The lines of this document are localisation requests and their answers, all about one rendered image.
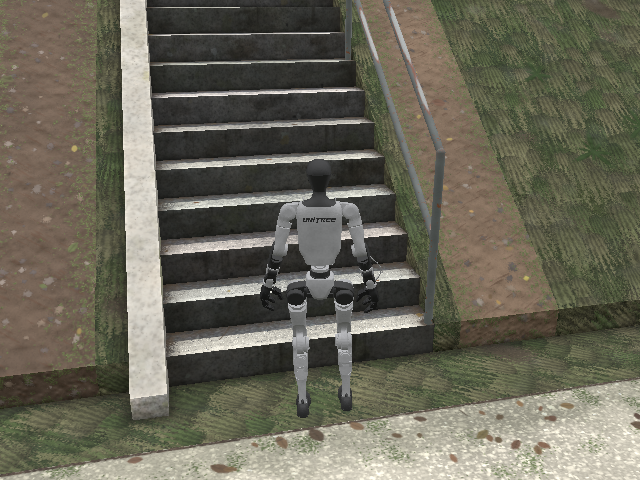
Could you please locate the right robot hand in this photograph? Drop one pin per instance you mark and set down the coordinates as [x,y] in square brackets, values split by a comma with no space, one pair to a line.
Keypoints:
[373,297]

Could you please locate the right robot upper arm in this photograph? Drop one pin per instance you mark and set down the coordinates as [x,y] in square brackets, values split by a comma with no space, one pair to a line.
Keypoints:
[350,211]

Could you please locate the left robot hand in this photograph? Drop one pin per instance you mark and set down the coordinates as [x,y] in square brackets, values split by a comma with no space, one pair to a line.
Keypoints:
[265,296]

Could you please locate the robot right forearm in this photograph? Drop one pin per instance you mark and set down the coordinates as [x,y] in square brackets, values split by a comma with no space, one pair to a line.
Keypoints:
[366,269]

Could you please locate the left robot upper arm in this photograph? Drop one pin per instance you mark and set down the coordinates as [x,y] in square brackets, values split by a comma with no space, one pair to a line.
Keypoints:
[287,212]

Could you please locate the robot left thigh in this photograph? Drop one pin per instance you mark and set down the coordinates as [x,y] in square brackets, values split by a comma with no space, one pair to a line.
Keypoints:
[297,305]

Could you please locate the robot left forearm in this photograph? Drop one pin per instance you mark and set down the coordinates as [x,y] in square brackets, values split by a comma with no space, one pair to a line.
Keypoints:
[272,269]

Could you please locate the left robot shin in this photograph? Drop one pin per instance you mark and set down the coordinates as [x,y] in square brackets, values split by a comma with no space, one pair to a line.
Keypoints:
[300,362]

